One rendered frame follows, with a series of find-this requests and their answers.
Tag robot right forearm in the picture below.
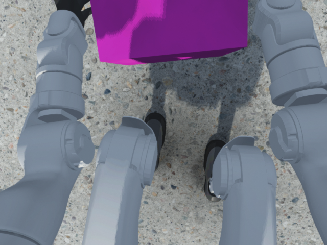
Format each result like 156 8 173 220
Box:
252 0 327 107

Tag robot left forearm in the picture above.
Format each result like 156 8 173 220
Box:
17 10 88 162

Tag robot left hand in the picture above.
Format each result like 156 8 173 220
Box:
54 0 92 28

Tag right robot shin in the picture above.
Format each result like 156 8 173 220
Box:
209 136 277 198

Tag carton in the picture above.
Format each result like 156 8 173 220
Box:
90 0 248 65

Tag robot left upper arm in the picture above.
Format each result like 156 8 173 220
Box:
0 119 95 245

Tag robot right thigh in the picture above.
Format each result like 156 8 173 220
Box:
214 145 277 245

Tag robot right upper arm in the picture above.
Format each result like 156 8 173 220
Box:
269 102 327 245

